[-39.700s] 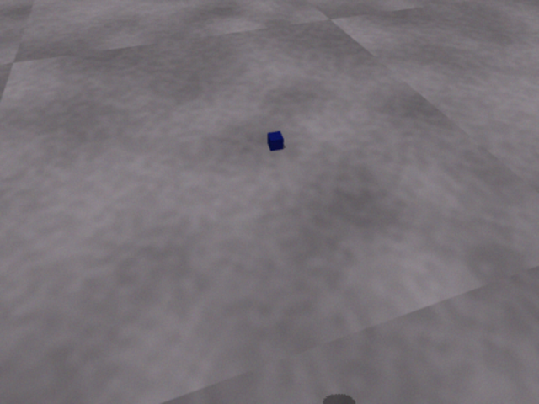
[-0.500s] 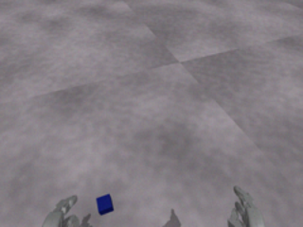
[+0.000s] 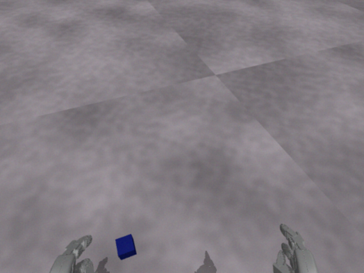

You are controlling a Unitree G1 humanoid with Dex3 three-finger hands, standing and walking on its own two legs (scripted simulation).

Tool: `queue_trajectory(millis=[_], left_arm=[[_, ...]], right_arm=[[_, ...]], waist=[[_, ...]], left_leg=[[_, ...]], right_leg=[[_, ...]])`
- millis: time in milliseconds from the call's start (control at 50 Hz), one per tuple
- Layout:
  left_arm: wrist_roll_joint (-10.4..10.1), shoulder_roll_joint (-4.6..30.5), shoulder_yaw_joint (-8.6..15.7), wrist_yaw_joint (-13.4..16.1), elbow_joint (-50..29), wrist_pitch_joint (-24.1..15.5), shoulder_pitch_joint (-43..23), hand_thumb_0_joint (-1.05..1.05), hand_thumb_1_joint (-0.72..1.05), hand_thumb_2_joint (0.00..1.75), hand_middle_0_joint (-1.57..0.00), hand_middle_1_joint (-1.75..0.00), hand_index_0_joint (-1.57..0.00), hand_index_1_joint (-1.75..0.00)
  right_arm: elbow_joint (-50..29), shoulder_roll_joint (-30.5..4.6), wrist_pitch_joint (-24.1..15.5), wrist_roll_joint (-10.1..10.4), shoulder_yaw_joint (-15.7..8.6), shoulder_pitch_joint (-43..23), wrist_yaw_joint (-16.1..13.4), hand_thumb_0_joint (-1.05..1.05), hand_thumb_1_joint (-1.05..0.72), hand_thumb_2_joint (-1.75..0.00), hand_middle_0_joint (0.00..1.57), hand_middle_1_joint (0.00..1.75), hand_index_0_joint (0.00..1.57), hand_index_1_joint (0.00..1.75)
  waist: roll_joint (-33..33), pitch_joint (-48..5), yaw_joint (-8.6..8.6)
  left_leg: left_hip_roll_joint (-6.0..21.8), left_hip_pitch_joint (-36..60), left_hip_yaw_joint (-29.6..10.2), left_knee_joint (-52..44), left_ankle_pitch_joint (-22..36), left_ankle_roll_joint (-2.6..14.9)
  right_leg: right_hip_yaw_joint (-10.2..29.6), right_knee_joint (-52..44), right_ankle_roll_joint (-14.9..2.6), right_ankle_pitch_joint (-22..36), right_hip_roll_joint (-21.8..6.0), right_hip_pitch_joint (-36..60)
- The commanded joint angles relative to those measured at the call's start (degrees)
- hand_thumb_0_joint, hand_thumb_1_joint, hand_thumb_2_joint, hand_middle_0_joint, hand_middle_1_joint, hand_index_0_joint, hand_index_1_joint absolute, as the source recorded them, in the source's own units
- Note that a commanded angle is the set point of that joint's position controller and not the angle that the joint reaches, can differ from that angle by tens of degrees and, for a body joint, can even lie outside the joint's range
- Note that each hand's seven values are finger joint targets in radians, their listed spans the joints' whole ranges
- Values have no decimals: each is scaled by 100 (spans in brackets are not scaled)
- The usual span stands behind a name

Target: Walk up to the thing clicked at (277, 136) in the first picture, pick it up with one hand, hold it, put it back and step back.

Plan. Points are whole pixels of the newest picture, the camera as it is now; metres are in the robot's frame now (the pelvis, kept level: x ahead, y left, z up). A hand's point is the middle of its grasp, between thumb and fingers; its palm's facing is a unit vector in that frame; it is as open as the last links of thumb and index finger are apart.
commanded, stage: stand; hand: left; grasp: from above
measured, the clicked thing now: (126, 246) +0.40 +0.25 -0.68
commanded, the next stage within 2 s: none
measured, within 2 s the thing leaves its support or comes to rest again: neither
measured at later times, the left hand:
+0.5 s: hand out of the picture +0.05 +0.24 -0.11, palm faces +0.04 -0.95 -0.31, open 7.4 cm
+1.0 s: hand out of the picture +0.02 +0.24 -0.10, palm faces +0.02 -0.94 -0.34, open 7.4 cm
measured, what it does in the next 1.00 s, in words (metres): rises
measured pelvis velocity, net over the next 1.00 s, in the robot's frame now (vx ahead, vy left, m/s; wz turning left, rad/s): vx -0.02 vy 0.00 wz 0.00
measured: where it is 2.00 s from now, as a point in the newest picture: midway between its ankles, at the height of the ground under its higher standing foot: outside the picture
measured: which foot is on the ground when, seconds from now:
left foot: down 0.00-1.00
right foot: down 0.00-1.00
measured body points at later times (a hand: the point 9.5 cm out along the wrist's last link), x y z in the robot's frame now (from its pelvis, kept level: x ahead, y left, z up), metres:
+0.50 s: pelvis -0.01 +0.01 +0.05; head -0.01 +0.02 +0.50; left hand +0.05 +0.29 -0.09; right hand +0.06 -0.27 -0.08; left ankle +0.00 +0.12 -0.68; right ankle +0.00 -0.14 -0.68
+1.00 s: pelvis -0.02 +0.00 +0.07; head -0.03 -0.01 +0.52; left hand +0.02 +0.29 -0.07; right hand +0.03 -0.29 -0.08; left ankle +0.00 +0.12 -0.68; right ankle +0.00 -0.14 -0.68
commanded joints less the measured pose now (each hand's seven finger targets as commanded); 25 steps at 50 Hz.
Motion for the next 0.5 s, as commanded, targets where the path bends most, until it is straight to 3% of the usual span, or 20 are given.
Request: queue_trajectory(millis=[0, 20, 40, 80, 100, 140, 220, 280, 360, 480], left_arm=[[721, 1145, 432, 263, 1883, -1866, -1248, 0, 90, 90, -20, -30, -20, -30], [777, 1197, 420, 250, 2181, -2058, -1140, 0, 90, 90, -20, -30, -20, -30], [752, 1153, 343, 204, 2341, -2159, -1351, 0, 90, 90, -20, -30, -20, -30], [665, 1197, 303, 159, 2806, -2321, -1475, 0, 90, 90, -20, -30, -20, -30], [654, 1156, 301, 154, 3041, -2334, -1420, 0, 90, 90, -20, -30, -20, -30], [588, 1195, 346, 162, 3487, -2384, -1563, 0, 90, 90, -20, -30, -20, -30], [596, 1206, 342, 178, 4266, -2534, -1851, 0, 90, 90, -20, -30, -20, -30], [575, 1202, 328, 181, 4758, -2605, -1851, 0, 90, 90, -20, -30, -20, -30], [525, 1166, 303, 170, 5296, -2609, -1893, 0, 90, 90, -20, -30, -20, -30], [519, 1204, 279, 141, 6023, -2620, -1803, 0, 90, 90, -20, -30, -20, -30]], right_arm=[[522, -1430, 491, -721, -605, -820, 444, 0, -90, -90, 20, 30, 20, 30], [449, -1451, 593, -708, -601, -739, 553, 0, -90, -90, 20, 30, 20, 30], [473, -1447, 666, -763, -567, -583, 614, 0, -90, -90, 20, 30, 20, 30], [728, -1260, 718, -455, -552, -661, 790, 0, -90, -90, 20, 30, 20, 30], [815, -1265, 763, -383, -594, -775, 841, 0, -90, -90, 20, 30, 20, 30], [917, -1279, 832, -308, -634, -851, 886, 0, -90, -90, 20, 30, 20, 30], [1301, -1248, 972, -343, -654, -865, 917, 0, -90, -90, 20, 30, 20, 30], [1533, -1257, 1027, -332, -667, -836, 898, 0, -90, -90, 20, 30, 20, 30], [1818, -1391, 1097, -323, -668, -876, 848, 0, -90, -90, 20, 30, 20, 30], [2198, -1503, 1134, -276, -654, -920, 820, 0, -90, -90, 20, 30, 20, 30]], waist=[[-452, 410, 420], [-569, 279, 352], [-352, 345, 203], [-140, 104, 328], [-326, 190, 433], [-476, 118, 413], [-321, 439, 348], [-250, 523, 343], [53, 932, 351], [131, 1197, 362]], left_leg=[[53, 1157, 102, -1468, 2601, 431], [31, 1350, 82, -1421, 2656, 444], [17, 1340, -8, -1550, 2454, 428], [1, 1748, -46, -1805, 2328, 446], [-28, 1864, 7, -1833, 2268, 399], [-50, 2018, 19, -1802, 2296, 367], [-8, 2160, -85, -2203, 1977, 400], [90, 2393, -166, -2445, 2301, 391], [237, 2379, -401, -3165, 1726, 388], [346, 2548, -554, -3885, 1341, 313]], right_leg=[[573, -1118, -613, 1372, -325, 1495], [647, -1145, -692, 1546, -362, 1463], [646, -1158, -659, 1569, -307, 1389], [586, -1153, -555, 1785, -412, 1829], [639, -1308, -549, 1744, -441, 1752], [673, -1550, -496, 1877, -506, 1856], [667, -1931, -397, 1681, -532, 1945], [556, -2037, -358, 1983, -507, 2157], [476, -2372, -317, 1504, -407, 2277], [439, -2855, -267, 1534, -418, 2726]])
